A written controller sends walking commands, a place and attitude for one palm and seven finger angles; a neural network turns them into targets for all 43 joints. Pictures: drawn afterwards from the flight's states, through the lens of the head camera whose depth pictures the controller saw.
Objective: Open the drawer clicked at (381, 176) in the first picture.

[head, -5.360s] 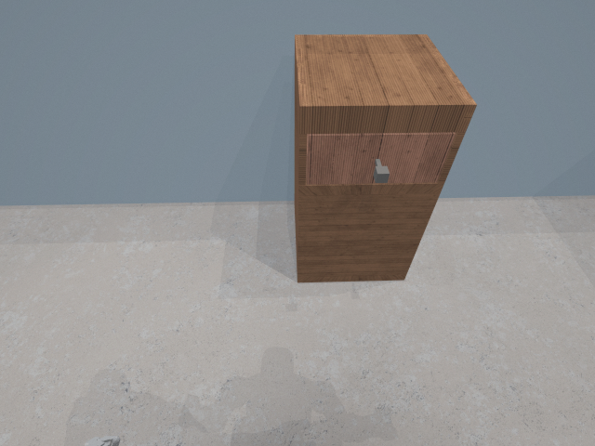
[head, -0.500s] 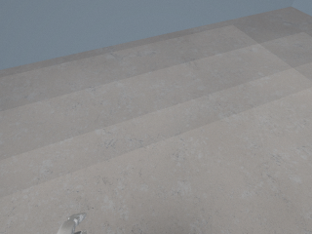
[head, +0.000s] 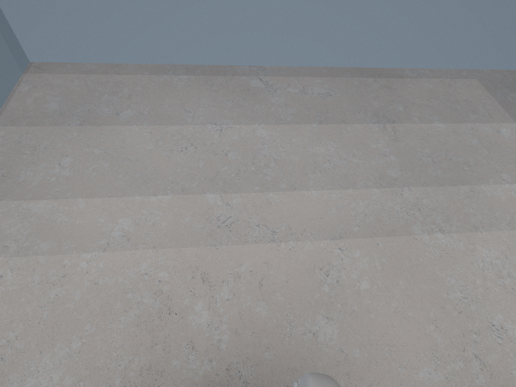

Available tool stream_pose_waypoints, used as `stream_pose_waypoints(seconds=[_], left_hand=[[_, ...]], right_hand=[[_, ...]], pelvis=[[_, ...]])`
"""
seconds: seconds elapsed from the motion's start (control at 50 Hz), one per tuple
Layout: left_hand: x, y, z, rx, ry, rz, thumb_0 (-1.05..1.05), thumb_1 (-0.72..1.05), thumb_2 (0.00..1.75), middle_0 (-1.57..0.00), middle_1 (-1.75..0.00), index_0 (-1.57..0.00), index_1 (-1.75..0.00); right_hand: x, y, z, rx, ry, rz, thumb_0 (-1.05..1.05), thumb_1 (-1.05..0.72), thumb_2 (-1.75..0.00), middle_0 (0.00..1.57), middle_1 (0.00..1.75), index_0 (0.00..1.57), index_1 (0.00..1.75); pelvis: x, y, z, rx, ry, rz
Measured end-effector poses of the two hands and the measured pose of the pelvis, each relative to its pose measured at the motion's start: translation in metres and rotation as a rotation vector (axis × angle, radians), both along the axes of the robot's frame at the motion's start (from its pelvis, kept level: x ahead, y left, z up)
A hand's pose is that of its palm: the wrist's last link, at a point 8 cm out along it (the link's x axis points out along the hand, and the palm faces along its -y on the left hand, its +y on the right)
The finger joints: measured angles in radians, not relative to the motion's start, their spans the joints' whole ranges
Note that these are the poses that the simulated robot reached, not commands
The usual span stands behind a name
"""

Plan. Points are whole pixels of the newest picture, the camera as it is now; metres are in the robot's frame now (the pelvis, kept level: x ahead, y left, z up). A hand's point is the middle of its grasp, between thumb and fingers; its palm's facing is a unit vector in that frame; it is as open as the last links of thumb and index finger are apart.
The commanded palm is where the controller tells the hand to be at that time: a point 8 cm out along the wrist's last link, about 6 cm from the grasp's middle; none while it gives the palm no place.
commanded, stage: turn to face it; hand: left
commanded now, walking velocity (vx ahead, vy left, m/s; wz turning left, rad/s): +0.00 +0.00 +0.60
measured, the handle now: out of the picture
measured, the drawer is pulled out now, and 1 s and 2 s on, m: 0.00 0.00 0.00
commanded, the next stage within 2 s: none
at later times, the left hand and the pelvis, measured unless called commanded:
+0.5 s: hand out of the picture -0.02 +0.14 -0.15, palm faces +0.34 -0.90 -0.27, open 7.4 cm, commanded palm none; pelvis -0.03 -0.07 +0.00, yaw +20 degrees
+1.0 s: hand out of the picture -0.11 +0.19 -0.16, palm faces +0.61 -0.74 -0.27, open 7.4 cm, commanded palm none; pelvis -0.06 -0.05 +0.00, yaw +37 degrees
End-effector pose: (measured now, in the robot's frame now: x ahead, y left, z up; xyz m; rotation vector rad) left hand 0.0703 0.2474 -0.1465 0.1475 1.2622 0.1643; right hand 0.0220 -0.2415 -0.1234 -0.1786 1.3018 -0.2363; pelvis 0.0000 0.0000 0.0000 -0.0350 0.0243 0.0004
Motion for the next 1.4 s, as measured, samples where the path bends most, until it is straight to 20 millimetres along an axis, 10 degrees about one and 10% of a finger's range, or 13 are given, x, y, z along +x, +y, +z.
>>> stream_pose_waypoints(seconds=[0.16, 0.42, 0.6, 0.78, 0.98, 1.14, 1.4], left_hand=[[-0.025, 0.008, 0.017, 0.066, -0.030, 0.087, 0.00, 0.91, 0.90, -0.20, -0.30, -0.20, -0.30], [-0.085, -0.055, 0.035, 0.103, -0.107, 0.236, 0.00, 0.90, 0.89, -0.20, -0.30, -0.20, -0.30], [-0.154, -0.071, 0.022, 0.055, -0.024, 0.379, 0.00, 0.90, 0.89, -0.21, -0.30, -0.21, -0.30], [-0.235, -0.047, -0.008, 0.027, 0.087, 0.556, 0.00, 0.90, 0.89, -0.21, -0.30, -0.21, -0.30], [-0.218, -0.029, 0.021, 0.091, -0.053, 0.618, 0.00, 0.91, 0.90, -0.20, -0.30, -0.20, -0.30], [-0.191, -0.051, 0.035, 0.169, -0.168, 0.647, 0.00, 0.91, 0.89, -0.20, -0.30, -0.20, -0.30], [-0.257, -0.128, 0.033, 0.110, -0.073, 0.853, 0.00, 0.90, 0.89, -0.21, -0.30, -0.21, -0.30]], right_hand=[[0.036, -0.028, 0.003, -0.012, -0.041, 0.113, 0.00, -0.91, -0.90, 0.20, 0.30, 0.20, 0.30], [0.096, -0.065, -0.012, 0.048, -0.097, 0.310, 0.00, -0.91, -0.90, 0.20, 0.30, 0.20, 0.30], [0.126, -0.032, -0.007, 0.055, -0.071, 0.481, 0.00, -0.91, -0.90, 0.20, 0.30, 0.20, 0.30], [0.152, 0.037, 0.002, 0.031, -0.169, 0.663, 0.00, -0.91, -0.90, 0.20, 0.30, 0.20, 0.30], [0.135, 0.041, 0.003, 0.048, -0.107, 0.724, 0.00, -0.91, -0.90, 0.20, 0.30, 0.20, 0.30], [0.142, 0.013, -0.026, 0.084, -0.039, 0.750, 0.00, -0.91, -0.90, 0.20, 0.30, 0.20, 0.30], [0.171, 0.027, -0.015, 0.053, 0.018, 0.933, 0.00, -0.91, -0.90, 0.20, 0.30, 0.20, 0.30]], pelvis=[[-0.009, -0.015, 0.003, 0.004, 0.000, 0.096], [-0.026, -0.065, -0.001, 0.058, -0.025, 0.286], [-0.035, -0.065, 0.001, 0.076, -0.019, 0.416], [-0.053, -0.042, -0.013, 0.049, -0.012, 0.526], [-0.057, -0.046, 0.001, 0.031, -0.013, 0.640], [-0.045, -0.075, -0.010, 0.050, -0.001, 0.739], [-0.046, -0.088, 0.002, 0.089, -0.014, 0.931]])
